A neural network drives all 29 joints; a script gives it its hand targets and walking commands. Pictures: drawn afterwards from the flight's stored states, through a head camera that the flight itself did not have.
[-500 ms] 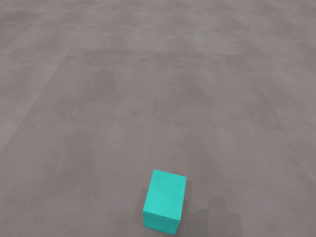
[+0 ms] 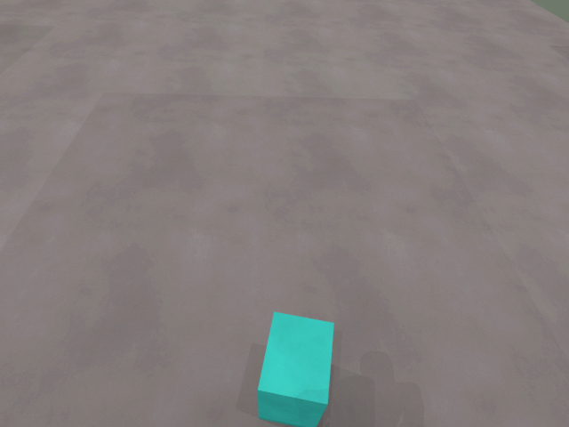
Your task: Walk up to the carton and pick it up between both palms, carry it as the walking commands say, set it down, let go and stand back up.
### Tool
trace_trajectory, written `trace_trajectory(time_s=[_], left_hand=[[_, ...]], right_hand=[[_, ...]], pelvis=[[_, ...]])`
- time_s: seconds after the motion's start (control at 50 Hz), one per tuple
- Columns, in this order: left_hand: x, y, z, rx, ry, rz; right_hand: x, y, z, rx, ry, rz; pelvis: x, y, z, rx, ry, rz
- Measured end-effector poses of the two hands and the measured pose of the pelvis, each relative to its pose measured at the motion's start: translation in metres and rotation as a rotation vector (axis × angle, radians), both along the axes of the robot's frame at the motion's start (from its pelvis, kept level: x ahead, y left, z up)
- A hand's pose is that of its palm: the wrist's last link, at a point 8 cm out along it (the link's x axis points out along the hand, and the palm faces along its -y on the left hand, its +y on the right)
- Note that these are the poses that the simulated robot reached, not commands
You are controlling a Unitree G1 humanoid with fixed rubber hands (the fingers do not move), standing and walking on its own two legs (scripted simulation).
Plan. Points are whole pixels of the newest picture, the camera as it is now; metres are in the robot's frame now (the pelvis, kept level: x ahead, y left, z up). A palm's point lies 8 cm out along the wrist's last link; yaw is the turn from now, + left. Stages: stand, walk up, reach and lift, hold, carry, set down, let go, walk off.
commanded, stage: walk up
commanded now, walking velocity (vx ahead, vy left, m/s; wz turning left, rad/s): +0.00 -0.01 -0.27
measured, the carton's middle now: (294, 372) +0.42 -0.04 -0.62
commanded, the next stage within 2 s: stand in 1.20 s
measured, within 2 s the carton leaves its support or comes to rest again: neither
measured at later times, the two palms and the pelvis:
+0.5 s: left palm out of the picture +0.06 +0.20 -0.14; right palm out of the picture +0.02 -0.22 -0.14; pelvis +0.03 -0.02 +0.01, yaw -2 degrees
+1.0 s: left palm out of the picture +0.09 +0.22 -0.14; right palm out of the picture +0.05 -0.21 -0.14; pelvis +0.07 +0.00 +0.01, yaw -2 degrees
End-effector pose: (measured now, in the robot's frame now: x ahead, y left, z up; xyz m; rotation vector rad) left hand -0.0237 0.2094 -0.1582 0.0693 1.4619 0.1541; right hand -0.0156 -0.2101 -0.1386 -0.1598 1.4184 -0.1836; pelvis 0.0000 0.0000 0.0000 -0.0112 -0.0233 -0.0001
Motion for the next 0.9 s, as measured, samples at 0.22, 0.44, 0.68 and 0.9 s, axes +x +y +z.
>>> trace_trajectory(time_s=[0.22, 0.44, 0.68, 0.9], left_hand=[[0.081, -0.012, 0.001, 0.076, -0.118, -0.131], [0.084, -0.013, 0.011, 0.055, -0.116, -0.096], [0.081, -0.003, 0.020, 0.029, -0.077, -0.080], [0.097, 0.002, 0.017, 0.024, -0.072, -0.076]], right_hand=[[-0.028, -0.013, -0.031, 0.048, 0.086, -0.125], [0.022, -0.015, -0.012, 0.046, 0.015, -0.063], [0.050, -0.011, 0.006, 0.028, -0.010, -0.030], [0.064, -0.003, 0.005, 0.021, -0.021, -0.037]], pelvis=[[0.017, -0.018, -0.018, 0.002, -0.016, -0.035], [0.022, -0.017, -0.001, -0.008, -0.004, -0.041], [0.046, -0.008, 0.012, 0.002, 0.017, -0.039], [0.062, 0.000, 0.010, -0.003, 0.014, -0.040]])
